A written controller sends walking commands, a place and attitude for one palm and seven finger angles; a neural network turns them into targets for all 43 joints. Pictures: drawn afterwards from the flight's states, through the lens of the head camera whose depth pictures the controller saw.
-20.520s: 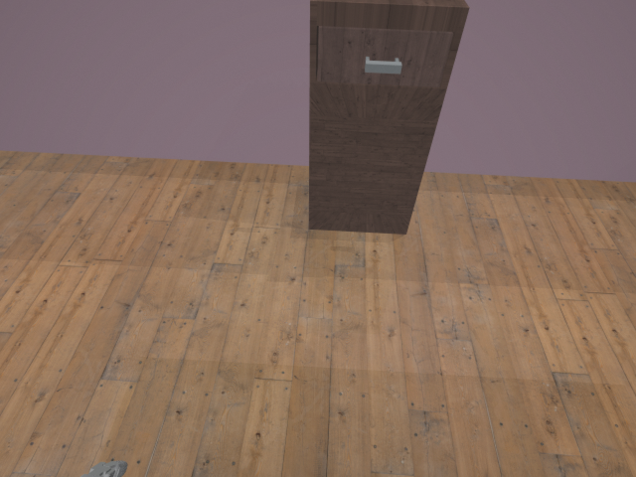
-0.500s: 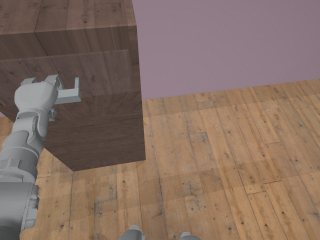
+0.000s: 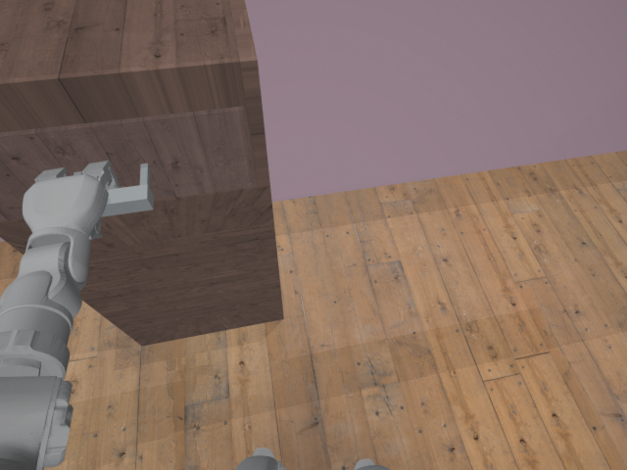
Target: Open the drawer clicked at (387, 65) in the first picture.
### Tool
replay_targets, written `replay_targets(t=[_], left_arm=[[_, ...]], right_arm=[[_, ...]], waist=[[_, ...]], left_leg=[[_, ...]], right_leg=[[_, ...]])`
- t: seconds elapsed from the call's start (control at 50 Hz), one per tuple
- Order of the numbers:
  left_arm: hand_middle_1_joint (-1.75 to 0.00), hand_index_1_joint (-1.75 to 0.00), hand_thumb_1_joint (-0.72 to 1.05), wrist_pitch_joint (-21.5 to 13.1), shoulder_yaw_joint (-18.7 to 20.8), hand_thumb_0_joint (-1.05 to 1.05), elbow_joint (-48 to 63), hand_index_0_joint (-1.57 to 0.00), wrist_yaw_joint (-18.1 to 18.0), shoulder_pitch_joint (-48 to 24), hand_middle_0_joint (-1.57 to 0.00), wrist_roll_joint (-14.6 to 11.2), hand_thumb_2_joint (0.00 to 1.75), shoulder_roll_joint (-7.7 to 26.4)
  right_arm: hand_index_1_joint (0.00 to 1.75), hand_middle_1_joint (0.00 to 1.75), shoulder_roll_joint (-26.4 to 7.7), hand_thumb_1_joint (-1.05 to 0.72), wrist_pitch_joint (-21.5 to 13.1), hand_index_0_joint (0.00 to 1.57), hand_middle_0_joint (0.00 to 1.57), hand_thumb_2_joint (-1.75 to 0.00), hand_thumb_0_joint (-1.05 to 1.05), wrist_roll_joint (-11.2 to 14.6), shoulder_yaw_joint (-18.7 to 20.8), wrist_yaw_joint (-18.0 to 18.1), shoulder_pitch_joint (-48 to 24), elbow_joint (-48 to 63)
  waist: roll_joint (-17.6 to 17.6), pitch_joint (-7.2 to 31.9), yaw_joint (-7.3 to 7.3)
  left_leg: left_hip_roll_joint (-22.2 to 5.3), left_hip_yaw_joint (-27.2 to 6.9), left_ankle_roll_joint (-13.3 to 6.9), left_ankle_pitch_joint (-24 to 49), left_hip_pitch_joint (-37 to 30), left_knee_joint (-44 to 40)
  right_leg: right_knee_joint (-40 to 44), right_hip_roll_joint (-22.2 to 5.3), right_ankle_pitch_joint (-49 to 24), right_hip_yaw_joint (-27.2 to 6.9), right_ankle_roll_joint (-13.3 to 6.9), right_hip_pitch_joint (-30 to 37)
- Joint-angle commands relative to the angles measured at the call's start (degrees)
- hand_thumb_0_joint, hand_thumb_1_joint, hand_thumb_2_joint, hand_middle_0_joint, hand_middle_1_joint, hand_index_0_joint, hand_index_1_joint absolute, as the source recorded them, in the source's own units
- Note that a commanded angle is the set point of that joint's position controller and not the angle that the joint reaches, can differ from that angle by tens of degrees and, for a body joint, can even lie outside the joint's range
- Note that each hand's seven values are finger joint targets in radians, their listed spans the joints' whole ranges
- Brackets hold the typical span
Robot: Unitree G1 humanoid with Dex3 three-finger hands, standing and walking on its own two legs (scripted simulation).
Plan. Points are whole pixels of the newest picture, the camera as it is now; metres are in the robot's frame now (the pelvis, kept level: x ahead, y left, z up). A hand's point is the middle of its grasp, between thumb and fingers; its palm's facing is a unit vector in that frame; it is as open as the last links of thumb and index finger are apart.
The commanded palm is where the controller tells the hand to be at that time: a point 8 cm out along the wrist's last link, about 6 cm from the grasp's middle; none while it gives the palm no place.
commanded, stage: pull the drawer open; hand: left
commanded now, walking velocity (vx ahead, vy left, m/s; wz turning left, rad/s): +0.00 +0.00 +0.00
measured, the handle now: (111, 189) +0.48 +0.28 +0.04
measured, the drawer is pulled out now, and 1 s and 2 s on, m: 0.00 0.02 0.04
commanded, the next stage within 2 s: none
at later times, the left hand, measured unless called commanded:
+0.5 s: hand (88, 233) +0.42 +0.30 +0.01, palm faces -0.06 -0.03 -1.00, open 5.6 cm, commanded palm +0.42 +0.30 +0.07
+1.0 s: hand (88, 240) +0.41 +0.30 +0.01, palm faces -0.05 -0.05 -1.00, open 5.6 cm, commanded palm +0.37 +0.29 +0.07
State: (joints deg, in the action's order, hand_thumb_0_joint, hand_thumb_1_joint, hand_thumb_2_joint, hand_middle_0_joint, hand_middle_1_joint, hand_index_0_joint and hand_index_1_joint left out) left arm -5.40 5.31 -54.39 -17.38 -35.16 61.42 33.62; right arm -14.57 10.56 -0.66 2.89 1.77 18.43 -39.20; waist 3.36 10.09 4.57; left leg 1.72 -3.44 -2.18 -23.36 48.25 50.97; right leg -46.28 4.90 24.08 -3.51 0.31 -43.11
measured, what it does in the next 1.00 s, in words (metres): stands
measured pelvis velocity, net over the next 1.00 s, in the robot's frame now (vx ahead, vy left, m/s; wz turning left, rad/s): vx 0.00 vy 0.00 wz -0.03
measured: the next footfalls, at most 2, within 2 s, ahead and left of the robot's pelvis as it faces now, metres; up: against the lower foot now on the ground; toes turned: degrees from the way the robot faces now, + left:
none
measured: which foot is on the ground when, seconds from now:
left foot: down 0.00-1.00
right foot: down 0.00-1.00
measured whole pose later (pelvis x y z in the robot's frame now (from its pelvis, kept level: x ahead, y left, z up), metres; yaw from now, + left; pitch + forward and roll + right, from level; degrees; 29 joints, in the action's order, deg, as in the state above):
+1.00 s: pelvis +0.00 +0.00 +0.01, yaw -2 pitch +19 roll -3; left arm -5.4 7.5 -46.2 -17.8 -25.1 59.2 32.7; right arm -15.3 11.1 0.2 3.7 1.8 20.3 -39.7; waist 3.5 10.0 4.3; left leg 0.9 -1.4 -2.6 -23.2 44.8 48.9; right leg -44.5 4.9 23.3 -4.5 0.4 -40.4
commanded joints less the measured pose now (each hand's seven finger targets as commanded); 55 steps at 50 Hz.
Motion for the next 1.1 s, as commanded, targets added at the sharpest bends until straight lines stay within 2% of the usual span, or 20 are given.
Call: replay_targets(t=[0.0, 0.14, 0.26, 0.3, 0.32, 0.36, 0.38, 0.42, 0.56, 0.58, 0.6, 0.68, 0.74, 0.78, 0.8, 0.88, 0.94, 0.96, 1.04, 1.08], left_arm=[[-1.35, -1.35, 0.90, -0.48, 2.38, 0.00, 12.53, -0.40, -2.37, -11.43, -0.40, -1.83, 0.90, 12.29], [-1.35, -1.35, 0.90, 1.29, 2.33, 0.00, 18.91, -0.40, -2.06, -3.05, -0.40, -3.00, 0.90, 10.02], [-1.35, -1.35, 0.90, 3.19, 4.92, 0.00, 23.93, -0.40, -1.92, 3.06, -0.40, -3.20, 0.90, 11.64], [-1.35, -1.35, 0.90, 3.53, 3.00, 0.00, 18.71, -0.40, -2.47, -13.86, -0.40, -1.40, 0.90, 13.24], [-1.35, -1.35, 0.90, 3.59, 2.68, 0.00, 15.87, -0.40, -2.46, -17.23, -0.40, -0.49, 0.90, 13.75], [-1.35, -1.35, 0.90, 3.76, 4.16, 0.00, 13.77, -0.40, -2.23, -16.87, -0.40, -0.28, 0.90, 15.77], [-1.35, -1.35, 0.90, 3.88, 3.97, 0.00, 13.14, -0.40, -2.29, -17.86, -0.40, 0.37, 0.90, 16.54], [-1.35, -1.35, 0.90, 3.83, 2.89, 0.00, 12.80, -0.40, -2.18, -20.30, -0.40, 0.36, 0.90, 15.51], [-1.35, -1.35, 0.90, 1.46, 3.22, 0.00, 8.31, -0.40, -0.70, -23.95, -0.40, -0.96, 0.90, 17.22], [-1.35, -1.35, 0.90, 0.93, 3.15, 0.00, 8.48, -0.40, -0.82, -24.37, -0.40, -0.45, 0.90, 17.83], [-1.35, -1.35, 0.90, 0.51, 1.83, 0.00, 7.87, -0.40, -0.77, -23.27, -0.40, -0.74, 0.90, 15.53], [-1.35, -1.35, 0.90, -1.51, 5.35, 0.00, 9.12, -0.40, -0.91, -17.65, -0.40, -1.08, 0.90, 18.57], [-1.35, -1.35, 0.90, -2.56, 3.44, 0.00, 11.07, -0.40, -1.34, -14.10, -0.40, -1.49, 0.90, 14.62], [-1.35, -1.35, 0.90, -2.72, 5.61, 0.00, 11.72, -0.40, -1.79, -11.09, -0.40, -1.62, 0.90, 16.63], [-1.35, -1.35, 0.90, -2.40, 4.78, 0.00, 11.74, -0.40, -1.88, -8.88, -0.40, -2.21, 0.90, 15.10], [-1.35, -1.35, 0.90, -1.84, 7.00, 0.00, 16.19, -0.40, -2.72, -4.56, -0.40, -2.61, 0.90, 16.61], [-1.35, -1.35, 0.90, -0.42, 4.69, 0.00, 18.82, -0.40, -3.18, -0.16, -0.40, -3.11, 0.90, 12.39], [-1.35, -1.35, 0.90, -0.01, 6.63, 0.00, 20.79, -0.40, -3.22, 2.94, -0.40, -3.66, 0.90, 13.64], [-1.35, -1.35, 0.90, 2.24, 5.21, 0.00, 27.78, -0.40, -3.56, 10.57, -0.40, -4.71, 0.90, 9.95], [-1.35, -1.35, 0.90, 3.33, 6.87, 0.00, 30.73, -0.40, -3.56, 12.92, -0.40, -4.87, 0.90, 11.31]], right_arm=[[0.30, 0.30, -9.21, -0.90, -1.16, 0.20, 0.20, -0.90, 0.00, 0.18, 3.35, 0.43, 4.80, 4.44], [0.30, 0.30, -9.07, -0.90, -1.32, 0.20, 0.20, -0.90, 0.00, 0.55, 3.60, 0.02, 3.16, 5.61], [0.30, 0.30, -9.29, -0.90, -1.27, 0.20, 0.20, -0.90, 0.00, 0.41, 3.34, -0.36, 1.18, 6.55], [0.30, 0.30, -9.78, -0.90, -1.02, 0.20, 0.20, -0.90, 0.00, 0.22, 3.09, 0.49, 2.78, 4.10], [0.30, 0.30, -9.72, -0.90, -1.03, 0.20, 0.20, -0.90, 0.00, 0.08, 2.94, 0.77, 3.53, 3.64], [0.30, 0.30, -10.06, -0.90, -1.15, 0.20, 0.20, -0.90, 0.00, -0.21, 2.97, 1.03, 3.62, 3.63], [0.30, 0.30, -10.00, -0.90, -0.96, 0.20, 0.20, -0.90, 0.00, -0.20, 2.83, 1.24, 4.01, 3.66], [0.30, 0.30, -9.71, -0.90, -0.96, 0.20, 0.20, -0.90, 0.00, -0.27, 2.99, 1.46, 4.61, 3.57], [0.30, 0.30, -9.61, -0.90, -0.93, 0.20, 0.20, -0.90, 0.00, -0.04, 2.37, 2.18, 4.72, 3.63], [0.30, 0.30, -9.52, -0.90, -0.90, 0.20, 0.20, -0.90, 0.00, 0.18, 2.29, 2.27, 4.71, 3.78], [0.30, 0.30, -9.22, -0.90, -1.11, 0.20, 0.20, -0.90, 0.00, 0.09, 2.43, 2.18, 4.82, 3.93], [0.30, 0.30, -9.22, -0.90, -0.97, 0.20, 0.20, -0.90, 0.00, 0.11, 2.37, 1.89, 4.35, 4.53], [0.30, 0.30, -8.79, -0.90, -1.35, 0.20, 0.20, -0.90, 0.00, 0.23, 2.91, 1.44, 3.96, 4.94], [0.30, 0.30, -9.10, -0.90, -1.08, 0.20, 0.20, -0.90, 0.00, 0.34, 2.86, 1.32, 3.51, 5.03], [0.30, 0.30, -9.07, -0.90, -1.28, 0.20, 0.20, -0.90, 0.00, 0.37, 3.00, 1.18, 3.46, 5.13], [0.30, 0.30, -9.35, -0.90, -1.30, 0.20, 0.20, -0.90, 0.00, 0.62, 3.35, 0.90, 2.79, 5.38], [0.30, 0.30, -9.22, -0.90, -1.68, 0.20, 0.20, -0.90, 0.00, 0.87, 3.78, 0.66, 2.11, 5.69], [0.30, 0.30, -9.48, -0.90, -1.70, 0.20, 0.20, -0.90, 0.00, 0.93, 3.76, 0.35, 1.43, 6.07], [0.30, 0.30, -9.16, -0.90, -2.48, 0.20, 0.20, -0.90, 0.00, 1.09, 4.03, -0.16, 0.00, 7.22], [0.30, 0.30, -9.27, -0.90, -2.59, 0.20, 0.20, -0.90, 0.00, 1.14, 3.75, -0.28, -1.15, 7.85]], waist=[[3.35, 22.68, -2.30], [2.62, 21.09, -2.82], [3.63, 20.05, -4.19], [3.00, 14.77, 0.10], [2.27, 14.35, 0.52], [1.73, 15.91, -0.58], [3.76, 19.51, -0.87], [3.39, 21.83, -0.42], [0.12, 20.46, 0.25], [2.05, 20.91, 0.05], [2.16, 20.12, 0.14], [2.83, 23.28, -2.27], [4.03, 22.14, -2.54], [2.86, 22.76, -3.15], [2.87, 21.59, -3.25], [2.54, 22.75, -4.17], [2.70, 20.41, -3.79], [2.43, 20.98, -4.89], [2.42, 20.22, -4.81], [2.28, 19.71, -5.14]], left_leg=[[-1.53, 1.67, 0.38, 31.79, -24.92, -4.93], [-1.87, 1.87, 0.21, 35.90, -26.14, -6.05], [-2.19, 1.54, 0.82, 40.56, -27.02, -6.58], [-2.03, 0.94, 0.85, 34.68, -24.91, -6.21], [-1.70, 0.95, 0.77, 31.89, -23.54, -6.33], [-1.53, 1.10, 0.55, 30.87, -23.79, -6.27], [-1.21, 1.00, 0.86, 32.17, -25.27, -6.04], [-1.16, 0.96, 1.06, 34.72, -26.40, -4.84], [-0.49, 1.48, -0.11, 27.10, -20.78, -4.24], [-0.37, 1.42, 0.04, 26.22, -20.82, -4.37], [-0.42, 1.65, -0.12, 25.89, -20.94, -4.24], [-0.29, 2.22, -0.26, 25.54, -20.02, -4.30], [-0.59, 2.55, -0.18, 24.75, -20.54, -4.78], [-0.69, 2.63, -0.30, 24.64, -19.82, -5.11], [-0.72, 2.91, -0.40, 24.29, -19.55, -5.32], [-0.86, 3.28, -0.47, 26.49, -19.85, -6.15], [-1.18, 3.35, -0.42, 27.54, -21.34, -6.73], [-1.38, 2.95, -0.22, 29.61, -22.08, -7.16], [-2.09, 2.59, -0.03, 35.40, -25.47, -7.32], [-2.26, 2.11, 0.24, 37.13, -26.06, -7.85]], right_leg=[[4.10, 0.14, -22.14, 5.05, -2.78, 8.20], [5.21, -0.05, -25.15, 4.86, -2.59, 11.20], [5.11, -0.36, -27.35, 4.79, -2.77, 12.92], [5.08, -0.41, -23.37, 5.58, -2.49, 7.32], [4.89, -0.43, -21.78, 5.80, -2.47, 6.19], [4.77, -0.47, -20.89, 5.62, -2.84, 6.84], [4.37, -0.62, -21.53, 5.38, -2.78, 7.12], [3.90, -0.59, -23.29, 5.46, -2.72, 6.73], [3.98, -0.78, -22.06, 4.39, -2.53, 7.76], [3.84, -0.79, -20.97, 4.42, -2.47, 7.02], [3.91, -0.69, -20.64, 4.52, -2.55, 6.65], [3.59, -0.57, -21.71, 3.82, -2.56, 9.54], [3.98, -0.37, -20.39, 4.20, -2.73, 9.17], [4.00, -0.30, -21.00, 3.98, -2.68, 10.55], [4.24, -0.24, -20.95, 4.01, -2.74, 10.84], [4.50, -0.42, -23.85, 3.61, -2.68, 13.74], [5.13, -0.26, -23.43, 4.12, -2.73, 13.09], [5.04, -0.32, -23.93, 4.20, -2.99, 14.09], [5.62, -0.40, -26.46, 4.38, -2.62, 14.67], [5.60, -0.64, -26.92, 4.57, -2.44, 15.13]])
